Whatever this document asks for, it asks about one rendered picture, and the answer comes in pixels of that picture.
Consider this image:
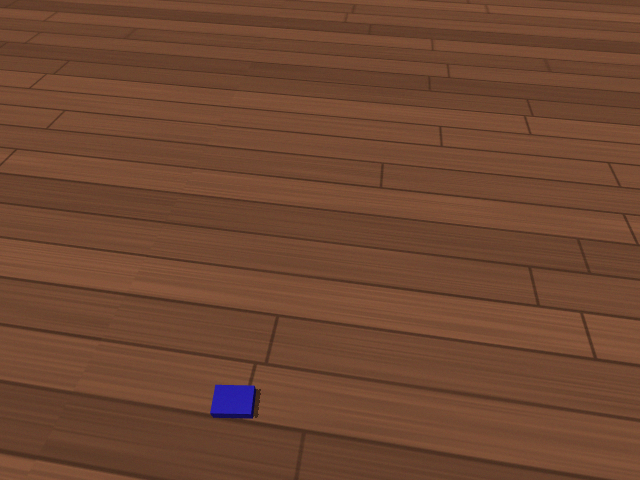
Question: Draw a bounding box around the small box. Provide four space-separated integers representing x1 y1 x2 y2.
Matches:
210 385 256 419

